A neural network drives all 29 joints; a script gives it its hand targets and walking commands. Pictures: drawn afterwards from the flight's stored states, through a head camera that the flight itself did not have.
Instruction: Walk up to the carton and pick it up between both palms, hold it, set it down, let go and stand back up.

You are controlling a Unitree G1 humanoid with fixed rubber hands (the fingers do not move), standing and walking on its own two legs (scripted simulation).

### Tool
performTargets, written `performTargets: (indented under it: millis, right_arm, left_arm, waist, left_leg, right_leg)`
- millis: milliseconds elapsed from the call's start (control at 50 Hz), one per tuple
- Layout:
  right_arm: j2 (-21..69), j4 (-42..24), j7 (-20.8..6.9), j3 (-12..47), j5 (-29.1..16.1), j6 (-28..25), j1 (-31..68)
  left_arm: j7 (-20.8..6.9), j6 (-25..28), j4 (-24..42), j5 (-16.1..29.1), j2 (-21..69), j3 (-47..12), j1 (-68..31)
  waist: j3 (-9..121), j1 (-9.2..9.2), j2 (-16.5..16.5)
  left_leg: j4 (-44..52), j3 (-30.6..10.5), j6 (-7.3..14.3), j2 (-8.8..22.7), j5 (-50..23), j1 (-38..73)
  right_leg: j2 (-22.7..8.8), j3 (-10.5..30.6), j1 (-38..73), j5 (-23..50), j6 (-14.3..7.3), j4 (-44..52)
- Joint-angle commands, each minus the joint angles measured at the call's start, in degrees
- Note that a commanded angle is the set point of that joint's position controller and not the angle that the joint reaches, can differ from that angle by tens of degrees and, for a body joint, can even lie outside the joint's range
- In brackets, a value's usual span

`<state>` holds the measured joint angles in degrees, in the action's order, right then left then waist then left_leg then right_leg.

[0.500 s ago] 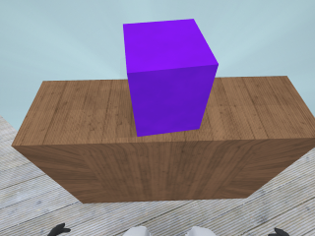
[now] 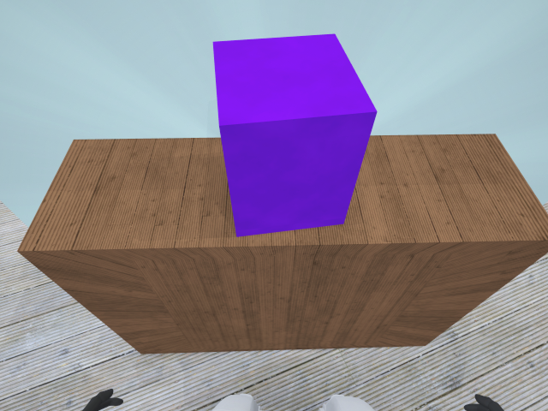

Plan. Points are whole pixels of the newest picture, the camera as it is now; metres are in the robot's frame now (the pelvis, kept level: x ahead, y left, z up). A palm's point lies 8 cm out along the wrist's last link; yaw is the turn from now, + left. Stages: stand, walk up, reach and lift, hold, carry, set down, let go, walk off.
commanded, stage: walk up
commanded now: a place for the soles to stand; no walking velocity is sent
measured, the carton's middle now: (283, 140) +0.53 +0.02 +0.08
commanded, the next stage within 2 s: reach and lift in 0.78 s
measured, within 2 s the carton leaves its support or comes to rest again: neither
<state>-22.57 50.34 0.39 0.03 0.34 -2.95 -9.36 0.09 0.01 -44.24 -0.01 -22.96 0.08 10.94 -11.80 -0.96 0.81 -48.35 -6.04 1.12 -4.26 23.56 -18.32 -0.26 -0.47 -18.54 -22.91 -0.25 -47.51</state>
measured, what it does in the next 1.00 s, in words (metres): stands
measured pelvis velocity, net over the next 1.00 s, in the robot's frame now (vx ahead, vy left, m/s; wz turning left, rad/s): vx -0.02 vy -0.01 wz -0.02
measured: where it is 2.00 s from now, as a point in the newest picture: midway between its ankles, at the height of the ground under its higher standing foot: outside the picture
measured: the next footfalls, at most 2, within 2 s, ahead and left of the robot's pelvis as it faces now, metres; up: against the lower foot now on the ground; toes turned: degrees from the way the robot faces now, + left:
none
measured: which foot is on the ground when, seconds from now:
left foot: down 0.00-1.00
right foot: down 0.00-1.00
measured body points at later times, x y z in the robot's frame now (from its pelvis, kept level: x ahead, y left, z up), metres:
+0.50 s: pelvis -0.01 +0.00 +0.00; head +0.02 +0.00 +0.45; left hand +0.10 +0.31 -0.10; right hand +0.10 -0.31 -0.11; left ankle +0.03 +0.11 -0.70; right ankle +0.04 -0.12 -0.70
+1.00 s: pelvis -0.02 -0.01 -0.01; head +0.02 -0.01 +0.44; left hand +0.13 +0.29 -0.10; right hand +0.13 -0.29 -0.12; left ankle +0.03 +0.12 -0.70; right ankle +0.03 -0.12 -0.70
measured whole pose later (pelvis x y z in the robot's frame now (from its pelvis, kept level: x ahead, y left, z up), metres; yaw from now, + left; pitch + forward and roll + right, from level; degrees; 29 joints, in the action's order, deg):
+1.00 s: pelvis -0.02 -0.01 -0.01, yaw -1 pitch -7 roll +0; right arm -18.3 55.5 -3.7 -2.4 4.6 -12.7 -4.2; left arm 2.0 -19.9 -34.7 0.0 -21.8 0.1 6.4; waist -11.7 -0.8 -0.7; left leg -50.2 -4.6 -0.7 -2.2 23.5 -19.7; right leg 1.0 -1.0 -19.5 -23.4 -1.3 -49.9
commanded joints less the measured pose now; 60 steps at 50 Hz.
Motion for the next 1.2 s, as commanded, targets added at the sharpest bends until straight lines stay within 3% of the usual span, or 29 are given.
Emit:
performTargets:
  millis: [0, 60, 80, 120, 160, 200, 220, 260, 320, 340, 380, 420, 460, 500, 520, 540, 560, 580, 620, 680, 720, 760, 780, 800, 840, 900, 960, 1100, 1180]
  right_arm:
    - [-14.67, -4.23, 0.50, -3.88, 0.51, -0.93, 4.39]
    - [-12.40, -3.61, 0.59, -4.00, -0.38, 0.12, 2.43]
    - [-12.66, -3.10, 0.67, -4.36, -0.22, 0.35, 0.62]
    - [-12.80, -1.98, 0.53, -4.79, 0.22, 0.27, -2.81]
    - [-12.98, -1.53, 0.22, -4.97, 0.63, -0.27, -4.29]
    - [-15.76, -2.35, 0.15, -5.26, 0.77, -0.95, -1.71]
    - [-17.61, -2.94, 0.17, -5.56, 0.81, -1.07, -1.15]
    - [-17.89, -3.87, 0.41, -5.53, 1.11, -1.02, 1.40]
    - [-14.10, -5.08, 0.25, -3.92, 0.50, -0.23, 5.00]
    - [-12.60, -4.91, 0.13, -3.57, 0.22, 0.04, 3.79]
    - [-12.55, -3.68, 0.22, -4.36, -0.15, 0.60, 1.46]
    - [-13.28, -1.99, 0.18, -4.98, 0.29, 0.51, -2.31]
    - [-13.32, -1.06, -0.12, -5.22, 0.57, -0.02, -5.10]
    - [-15.31, -1.69, -0.15, -5.24, 0.98, -0.81, -3.29]
    - [-16.84, -2.64, -0.13, -5.31, 0.82, -1.04, -1.46]
    - [-18.05, -3.27, -0.05, -5.50, 0.98, -1.10, -0.60]
    - [-18.10, -3.82, 0.11, -5.43, 1.02, -1.06, 0.94]
    - [-17.43, -4.39, 0.19, -5.08, 0.93, -0.90, 2.74]
    - [-14.42, -4.75, 0.04, -3.95, 0.56, -0.33, 3.88]
    - [-12.82, -3.50, 0.01, -4.30, -0.01, 0.45, 0.86]
    - [-13.33, -2.03, 0.04, -4.84, 0.27, 0.41, -2.40]
    - [-13.50, -1.28, -0.18, -5.06, 0.53, -0.04, -4.81]
    - [-1.72, 2.89, -1.69, -10.05, 7.23, -9.90, 15.29]
    - [-8.03, 2.63, -3.75, -11.54, 8.36, -10.74, 11.85]
    - [-11.40, 3.79, -3.92, -12.89, 7.26, -11.17, 10.58]
    - [-9.62, 2.60, -3.68, -13.16, 5.52, -11.83, 8.47]
    - [-8.00, -2.42, -3.29, -12.02, 3.66, -12.20, 4.48]
    - [-4.37, -12.76, -2.05, -8.52, 1.35, -11.66, 0.39]
    - [-2.47, -17.51, -2.43, -7.36, 0.32, -11.60, -1.06]
  left_arm:
    - [0.26, 2.59, -0.36, -0.29, -12.82, 5.40, -1.05]
    - [0.42, 3.39, -0.60, -0.50, -16.38, 6.57, 0.85]
    - [0.60, 3.41, 0.10, -0.37, -17.10, 6.58, -0.77]
    - [0.80, 3.18, 1.32, -0.24, -16.65, 6.31, -4.27]
    - [0.73, 2.57, 1.93, -0.23, -14.80, 5.84, -5.70]
    - [0.66, 1.46, 2.07, 0.44, -12.12, 5.22, -5.76]
    - [0.86, 1.11, 1.96, 0.63, -12.06, 5.21, -5.00]
    - [0.76, 1.21, 0.87, 0.53, -12.56, 5.52, -2.75]
    - [0.56, 2.63, -1.05, -0.35, -12.29, 5.53, 0.81]
    - [0.60, 3.23, -0.62, -1.01, -13.53, 5.79, 0.51]
    - [0.41, 3.62, -0.70, -0.90, -17.05, 6.73, 0.39]
    - [0.53, 3.49, 0.89, -0.59, -17.64, 6.57, -4.65]
    - [0.49, 2.95, 1.55, -0.51, -15.97, 6.07, -6.54]
    - [0.39, 2.00, 1.98, -0.07, -12.24, 5.24, -6.70]
    - [0.49, 1.53, 1.65, 0.35, -12.04, 5.17, -5.45]
    - [0.65, 1.42, 1.35, 0.53, -12.32, 5.29, -4.14]
    - [0.60, 1.52, 0.71, 0.59, -12.57, 5.42, -2.65]
    - [0.47, 1.83, -0.10, 0.46, -12.48, 5.46, -1.13]
    - [0.41, 2.77, -0.97, -0.28, -12.51, 5.45, 0.24]
    - [0.28, 3.55, -0.68, -0.77, -16.56, 6.54, -0.39]
    - [0.45, 3.37, 0.67, -0.57, -17.30, 6.44, -4.54]
    - [0.43, 2.90, 1.30, -0.45, -15.84, 5.98, -6.23]
    - [3.00, -10.25, 12.45, -4.66, -9.05, 5.61, -23.26]
    - [3.79, -15.91, 14.82, -7.69, -5.18, 6.15, -17.95]
    - [3.76, -18.21, 17.96, -8.16, -3.35, 7.77, -17.18]
    - [3.85, -19.09, 26.34, -5.76, -5.42, 8.26, -17.14]
    - [3.73, -18.89, 27.97, -4.81, -6.19, 9.16, -12.22]
    - [2.99, -17.30, 29.52, -3.06, -8.33, 11.28, -5.58]
    - [4.09, -15.06, 33.77, -1.34, -8.07, 11.43, -4.69]
  waist:
    - [12.66, -1.95, -4.89]
    - [16.21, -1.55, 1.83]
    - [15.64, -0.43, 3.14]
    - [14.88, 1.70, 4.40]
    - [14.56, 2.54, 2.02]
    - [13.51, 1.30, -5.17]
    - [12.40, 1.16, -7.17]
    - [10.18, 0.13, -7.40]
    - [11.17, -2.59, -4.69]
    - [13.20, -2.19, -1.34]
    - [13.91, -0.92, 3.43]
    - [12.71, 1.61, 5.23]
    - [12.86, 3.05, 5.18]
    - [12.17, 1.84, -3.53]
    - [11.40, 0.93, -5.95]
    - [11.07, 0.51, -6.79]
    - [10.41, -0.27, -6.65]
    - [10.18, -1.23, -6.41]
    - [11.45, -2.39, -4.08]
    - [13.60, -0.84, 2.78]
    - [12.75, 1.39, 4.95]
    - [12.96, 2.69, 4.24]
    - [9.78, 2.59, -4.18]
    - [7.47, 2.29, -10.08]
    - [9.54, 2.86, -10.62]
    - [15.18, 3.63, -6.75]
    - [16.94, 2.98, -3.11]
    - [19.01, -0.23, 5.37]
    - [21.26, -1.12, 4.68]
  left_leg:
    - [17.71, -18.30, 6.35, 10.57, -19.51, -4.79]
    - [0.30, -3.39, 0.33, 1.53, -14.25, -4.11]
    - [-2.04, -1.01, -0.05, 1.81, -9.10, -3.38]
    - [0.39, -0.89, 0.75, 3.17, -5.00, 0.51]
    - [10.65, -6.44, 2.82, 4.98, -13.12, 4.42]
    - [21.75, -23.57, 8.31, 13.88, -14.51, 3.04]
    - [24.66, -30.09, 10.62, 16.18, -13.39, 2.32]
    - [25.32, -31.82, 12.69, 16.60, -10.82, -0.44]
    - [18.50, -19.96, 6.80, 11.04, -14.69, -6.76]
    - [14.29, -13.93, 3.76, 7.69, -13.33, -9.62]
    - [1.02, -2.02, 0.09, 0.87, -4.61, -5.59]
    - [0.11, 0.42, 0.37, 2.45, 3.31, -1.86]
    - [7.15, -2.67, 1.98, 3.64, -2.22, 3.76]
    - [21.93, -18.38, 6.39, 10.57, -4.73, 3.14]
    - [25.06, -27.12, 9.06, 14.92, -5.70, 1.18]
    - [26.53, -31.72, 10.99, 16.49, -5.56, 0.27]
    - [26.06, -31.70, 11.86, 16.38, -5.92, -1.06]
    - [24.32, -29.00, 11.28, 15.01, -8.03, -2.56]
    - [19.24, -19.64, 6.67, 10.85, -11.59, -6.90]
    - [4.62, -3.64, 0.76, 1.78, -5.72, -5.82]
    - [2.23, -0.29, 0.76, 2.28, 0.60, -1.76]
    - [8.52, -3.17, 2.10, 3.58, -2.79, 3.11]
    - [13.69, 8.52, -1.12, 8.21, 14.14, -18.71]
    - [19.32, 7.45, 3.07, 12.88, 22.44, -31.77]
    - [19.67, 7.40, 3.75, 15.06, 17.70, -38.56]
    - [15.19, 8.45, 0.55, 12.62, 1.82, -19.39]
    - [16.28, 8.45, -0.19, 9.83, -4.95, -10.35]
    - [16.56, 9.67, -1.10, 4.41, -13.62, -1.90]
    - [18.94, 9.69, -1.00, 3.68, -14.77, 2.18]
  right_leg:
    - [-3.67, 6.37, 7.68, 5.38, -4.12, 12.33]
    - [-15.16, 19.80, 10.03, 15.08, -12.78, 19.30]
    - [-18.60, 22.43, 8.46, 17.44, -15.01, 19.84]
    - [-19.06, 20.64, 4.14, 19.52, -14.46, 17.30]
    - [-12.57, 13.20, 0.16, 14.25, -8.67, 12.07]
    - [-1.77, 1.92, -2.73, -0.68, -2.51, -0.56]
    - [0.32, 3.05, -4.16, -9.07, -2.37, -1.54]
    - [-0.23, 5.17, -3.06, -11.64, -2.86, -1.93]
    - [-2.88, 6.45, 7.08, 1.03, -4.14, 12.95]
    - [-6.34, 12.27, 11.09, 1.61, -6.00, 17.31]
    - [-16.73, 23.29, 7.67, 2.11, -13.43, 23.88]
    - [-20.35, 24.59, 2.78, 4.56, -14.90, 22.64]
    - [-16.03, 18.27, -1.86, 5.01, -10.73, 17.75]
    - [-4.62, 4.59, -4.13, 0.34, -3.55, 4.45]
    - [-0.40, 2.12, -4.24, -6.95, -2.24, 0.07]
    - [0.22, 3.97, -3.98, -10.40, -2.42, -0.54]
    - [-0.13, 4.68, -2.43, -10.08, -2.61, -0.09]
    - [-0.54, 4.55, 0.05, -7.56, -2.98, 3.01]
    - [-2.97, 6.16, 7.06, -0.02, -4.19, 12.88]
    - [-14.40, 20.59, 7.42, -0.44, -11.73, 22.34]
    - [-18.38, 22.81, 2.47, 0.95, -13.39, 22.28]
    - [-14.89, 17.48, -1.53, 2.25, -10.01, 17.94]
    - [2.32, -4.93, -0.27, -11.00, -1.28, 1.28]
    - [5.78, -7.15, 14.67, -0.72, -0.15, -6.28]
    - [5.57, -7.76, 25.89, 7.02, 0.17, -8.32]
    - [3.07, -6.72, 14.08, 10.08, -1.10, -0.29]
    - [2.44, -5.02, 14.62, 15.19, -1.30, 5.58]
    - [-0.45, 1.37, 14.47, 17.38, -0.13, 14.68]
    - [-1.11, 2.26, 13.44, 16.30, 0.21, 17.95]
